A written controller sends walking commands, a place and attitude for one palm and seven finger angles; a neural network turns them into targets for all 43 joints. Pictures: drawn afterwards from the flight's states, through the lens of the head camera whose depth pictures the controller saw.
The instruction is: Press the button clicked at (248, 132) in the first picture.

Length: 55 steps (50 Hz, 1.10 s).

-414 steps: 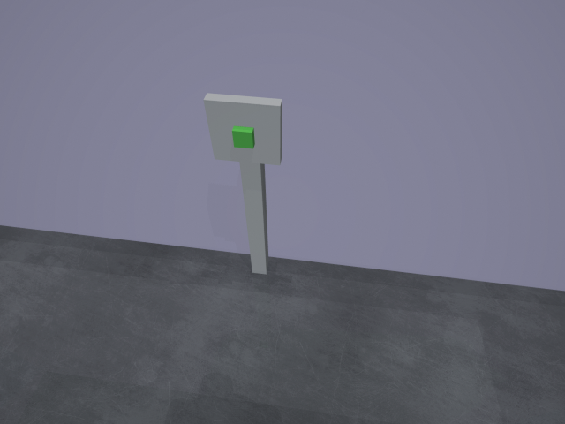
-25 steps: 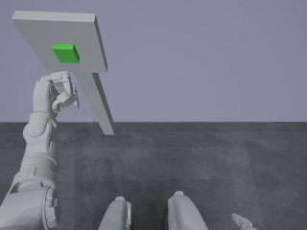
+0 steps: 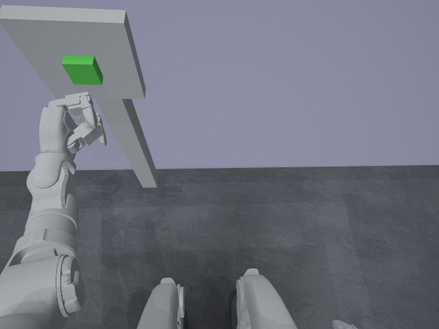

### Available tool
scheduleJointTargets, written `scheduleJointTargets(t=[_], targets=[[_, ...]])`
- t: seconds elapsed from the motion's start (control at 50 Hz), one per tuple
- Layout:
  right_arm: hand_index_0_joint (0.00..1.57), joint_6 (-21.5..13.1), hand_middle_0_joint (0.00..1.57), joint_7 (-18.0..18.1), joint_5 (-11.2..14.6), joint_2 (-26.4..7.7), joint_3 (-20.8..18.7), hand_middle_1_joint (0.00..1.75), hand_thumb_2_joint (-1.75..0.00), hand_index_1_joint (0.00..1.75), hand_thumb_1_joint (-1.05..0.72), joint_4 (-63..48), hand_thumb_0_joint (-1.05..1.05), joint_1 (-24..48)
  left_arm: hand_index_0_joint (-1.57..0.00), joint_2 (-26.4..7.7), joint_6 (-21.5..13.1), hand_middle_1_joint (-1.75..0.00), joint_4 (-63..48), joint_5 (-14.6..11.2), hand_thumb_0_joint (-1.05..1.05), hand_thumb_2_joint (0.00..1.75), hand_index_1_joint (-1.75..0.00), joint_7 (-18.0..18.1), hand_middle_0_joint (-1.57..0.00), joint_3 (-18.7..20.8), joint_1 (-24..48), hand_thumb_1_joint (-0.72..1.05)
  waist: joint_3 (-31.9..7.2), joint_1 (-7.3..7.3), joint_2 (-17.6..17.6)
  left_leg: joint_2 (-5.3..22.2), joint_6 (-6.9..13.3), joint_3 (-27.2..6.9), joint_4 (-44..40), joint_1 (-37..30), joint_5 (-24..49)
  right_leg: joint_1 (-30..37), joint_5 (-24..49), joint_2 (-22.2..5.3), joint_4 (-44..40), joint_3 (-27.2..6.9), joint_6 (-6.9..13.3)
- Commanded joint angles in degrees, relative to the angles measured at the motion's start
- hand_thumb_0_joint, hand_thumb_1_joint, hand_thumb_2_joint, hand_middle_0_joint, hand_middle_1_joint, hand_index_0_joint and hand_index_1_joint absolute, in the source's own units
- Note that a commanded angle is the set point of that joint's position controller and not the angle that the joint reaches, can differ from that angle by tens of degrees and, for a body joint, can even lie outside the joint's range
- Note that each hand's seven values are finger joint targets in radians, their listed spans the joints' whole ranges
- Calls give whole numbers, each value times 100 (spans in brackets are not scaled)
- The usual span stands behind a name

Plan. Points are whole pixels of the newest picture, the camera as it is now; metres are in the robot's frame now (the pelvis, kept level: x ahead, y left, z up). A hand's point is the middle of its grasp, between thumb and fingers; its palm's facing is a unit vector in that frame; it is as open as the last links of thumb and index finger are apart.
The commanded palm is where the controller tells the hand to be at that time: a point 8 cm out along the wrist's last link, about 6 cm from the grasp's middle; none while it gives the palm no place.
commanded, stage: aim a knuckle at the button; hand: left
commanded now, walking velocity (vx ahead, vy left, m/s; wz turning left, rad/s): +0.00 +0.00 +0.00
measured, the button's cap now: (84, 69) +0.56 +0.23 +0.06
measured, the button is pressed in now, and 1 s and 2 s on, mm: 0 1 7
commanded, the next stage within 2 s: press the button with the knuckle in 0.26 s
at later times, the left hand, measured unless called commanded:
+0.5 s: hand (99, 126) +0.46 +0.20 +0.03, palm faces +0.02 -1.00 -0.03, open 3.1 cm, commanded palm +0.44 +0.24 +0.03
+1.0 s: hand (99, 105) +0.51 +0.20 +0.03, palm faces +0.02 -1.00 -0.02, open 3.1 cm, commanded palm +0.49 +0.24 +0.03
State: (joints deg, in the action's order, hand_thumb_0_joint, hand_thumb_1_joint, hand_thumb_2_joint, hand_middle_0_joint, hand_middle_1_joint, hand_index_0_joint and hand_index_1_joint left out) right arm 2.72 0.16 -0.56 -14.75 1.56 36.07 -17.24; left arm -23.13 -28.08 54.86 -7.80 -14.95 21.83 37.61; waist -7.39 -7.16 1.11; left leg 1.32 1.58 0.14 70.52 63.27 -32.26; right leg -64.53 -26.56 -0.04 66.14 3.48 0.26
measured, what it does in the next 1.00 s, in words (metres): stands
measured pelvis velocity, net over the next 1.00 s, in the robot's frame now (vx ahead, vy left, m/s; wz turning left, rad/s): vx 0.00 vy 0.00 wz -0.01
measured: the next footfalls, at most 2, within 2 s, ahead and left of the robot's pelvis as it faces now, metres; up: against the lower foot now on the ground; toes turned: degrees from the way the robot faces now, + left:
none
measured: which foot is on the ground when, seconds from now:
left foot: down 0.00-1.00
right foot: down 0.00-1.00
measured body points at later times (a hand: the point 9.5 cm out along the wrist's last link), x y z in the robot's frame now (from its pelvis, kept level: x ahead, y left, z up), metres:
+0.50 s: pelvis +0.00 +0.00 +0.00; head +0.15 +0.02 +0.42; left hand +0.46 +0.25 +0.03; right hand +0.07 -0.26 -0.12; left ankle +0.00 +0.10 -0.63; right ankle +0.04 -0.12 -0.63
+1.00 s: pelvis +0.00 +0.00 -0.01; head +0.16 +0.03 +0.41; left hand +0.50 +0.26 +0.03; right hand +0.02 -0.27 -0.12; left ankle +0.00 +0.10 -0.63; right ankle +0.04 -0.12 -0.63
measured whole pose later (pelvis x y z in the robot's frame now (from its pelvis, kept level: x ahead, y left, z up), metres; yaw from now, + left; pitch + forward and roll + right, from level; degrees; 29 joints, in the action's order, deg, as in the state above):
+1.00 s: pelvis +0.00 +0.00 -0.01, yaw -1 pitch +27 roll -4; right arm 4.1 0.1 -1.3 -15.3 2.5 36.0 -18.1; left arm -29.2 -27.0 63.7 -5.8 -15.7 25.0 48.5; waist -6.9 -10.0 1.6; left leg 1.7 1.7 -0.5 72.9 67.7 -32.8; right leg -68.4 -26.6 0.4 67.5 4.0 0.2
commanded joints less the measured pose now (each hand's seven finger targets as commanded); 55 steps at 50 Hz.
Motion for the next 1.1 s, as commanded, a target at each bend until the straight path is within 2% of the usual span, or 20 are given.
scheduleJointTargets(t=[0.0,0.08,0.1,0.2,0.24,0.28,0.32,0.34,0.38,0.42,0.46,0.52,0.54,0.62,0.78,0.82,0.88,0.94,0.98,1.08], targets=[[20,-97,20,65,-21,-1007,-400,30,-90,30,-90,-432,0,-702,-130,-1277,-394,-150,-1160,-112,0,90,-150,-13,-130,148,1762,90,-2957,19,719,-37,-93,-352,-868,-2068,2733,1553,1695,134,-611,-149,125],[20,-49,20,56,11,-979,-368,30,-90,30,-90,-518,0,-617,-130,-1262,-309,-150,-923,-137,0,90,-150,-44,-130,160,1657,90,-2581,-4,262,-71,-35,-259,-882,-1492,2261,1789,1625,121,-670,-207,88],[20,-51,20,68,9,-1000,-365,30,-90,30,-90,-530,0,-617,-130,-1408,-334,-150,-967,-134,0,90,-150,-36,-130,272,1686,90,-2598,27,378,-67,-45,-289,-893,-1546,2306,1747,1625,128,-631,-189,114],[20,-74,20,76,-1,-987,-370,30,-90,30,-90,-532,0,-557,-130,-1235,-490,-150,-1244,-150,0,90,-150,-68,-130,63,2105,90,-2745,-79,574,-43,-76,-350,-827,-1855,2389,1447,1530,127,-577,-171,113],[20,-87,20,74,-7,-995,-391,30,-90,30,-90,-502,0,-583,-130,-1290,-518,-150,-1336,-167,0,90,-150,-69,-130,122,2093,90,-3031,-19,632,-46,-102,-361,-794,-2016,2580,1560,1653,128,-555,-177,108],[20,-92,20,70,0,-972,-389,30,-90,30,-90,-475,0,-567,-130,-1059,-464,-150,-1306,-195,0,90,-150,-100,-130,-51,2029,90,-3015,-81,576,-40,-96,-354,-779,-2053,2699,1548,1753,126,-576,-164,93],[20,-71,20,77,16,-1009,-393,30,-90,30,-90,-447,0,-614,-130,-1259,-382,-150,-1103,-172,0,90,-150,-110,-130,121,1817,90,-2907,-13,494,-24,-106,-370,-798,-1972,2738,1543,1755,129,-563,-146,107],[20,-68,20,72,24,-988,-382,30,-90,30,-90,-465,0,-582,-130,-1068,-355,-150,-1129,-163,0,90,-150,-126,-130,-83,1958,90,-2847,-72,557,-36,-99,-366,-800,-1961,2642,1457,1679,128,-572,-154,99],[20,-65,20,101,22,-1003,-381,30,-90,30,-90,-404,0,-595,-130,-1243,-334,-150,-1071,-144,0,90,-150,-70,-130,31,2314,90,-2714,-140,401,-40,-72,-369,-798,-1775,2370,1467,1548,122,-601,-157,89],[20,-80,20,109,-8,-1010,-374,30,-90,30,-90,-407,0,-628,-130,-1411,-394,-150,-1171,-94,0,90,-150,-5,-130,155,2450,90,-2982,-62,736,-47,-111,-400,-785,-1987,2557,1399,1575,118,-535,-153,111],[20,-84,20,106,-25,-1000,-360,30,-90,30,-90,-372,0,-643,-130,-1432,-422,-150,-1097,-79,0,90,-150,32,-130,149,2586,90,-2977,-118,606,-40,-103,-409,-746,-1932,2563,1436,1608,128,-530,-155,102],[20,-71,20,85,-43,-1004,-359,30,-90,30,-90,-346,0,-701,-130,-1421,-398,-150,-773,-42,0,90,-150,45,-130,188,2450,90,-2971,-132,618,-43,-92,-380,-701,-1871,2663,1434,1701,137,-522,-162,100],[20,-51,20,82,-43,-1017,-347,30,-90,30,-90,-359,0,-722,-130,-1528,-370,-150,-664,-44,0,90,-150,33,-130,281,2380,90,-2930,-120,407,-51,-66,-358,-705,-1676,2526,1570,1695,135,-536,-176,86],[20,-1,20,75,-35,-1022,-323,30,-90,30,-90,-436,0,-752,-130,-1687,-323,-150,-615,-13,0,90,-150,-44,-130,358,2456,90,-2977,-87,543,-64,-41,-321,-720,-1528,2420,1692,1715,141,-533,-223,97],[20,16,20,84,-52,-1066,-306,30,-90,30,-90,-345,0,-879,-130,-1825,-338,-150,-435,29,0,90,-150,-91,-130,342,3071,90,-2923,-296,630,-35,-23,-376,-663,-1493,2239,1413,1483,161,-551,-217,84],[20,31,20,91,-73,-1106,-309,30,-90,30,-90,-336,0,-930,-130,-2035,-349,-150,-412,57,0,90,-150,-89,-130,500,3095,90,-3038,-252,760,-21,-48,-425,-664,-1653,2403,1341,1501,162,-510,-182,96],[20,52,20,79,-83,-1103,-298,30,-90,30,-90,-289,0,-966,-130,-1870,-288,-150,-288,57,0,90,-150,-98,-130,338,3307,90,-2977,-382,707,-8,-30,-435,-626,-1634,2374,1237,1465,171,-545,-172,81],[20,81,20,77,-98,-1128,-295,30,-90,30,-90,-304,0,-1011,-130,-2055,-266,-150,-331,111,0,90,-150,-81,-130,432,3413,90,-3143,-369,950,0,-47,-454,-600,-1757,2580,1177,1567,165,-487,-161,93],[20,113,20,63,-99,-1127,-292,30,-90,30,-90,-292,0,-1050,-130,-2058,-222,-150,-219,134,0,90,-150,-78,-130,437,3374,90,-3108,-394,784,17,-43,-471,-578,-1741,2624,1162,1593,179,-497,-147,88],[20,140,20,61,-114,-1140,-269,30,-90,30,-90,-291,0,-1082,-130,-2267,-188,-150,-203,141,0,90,-150,-61,-130,566,3678,90,-3116,-446,893,14,-24,-467,-522,-1593,2513,1168,1556,182,-488,-167,79]])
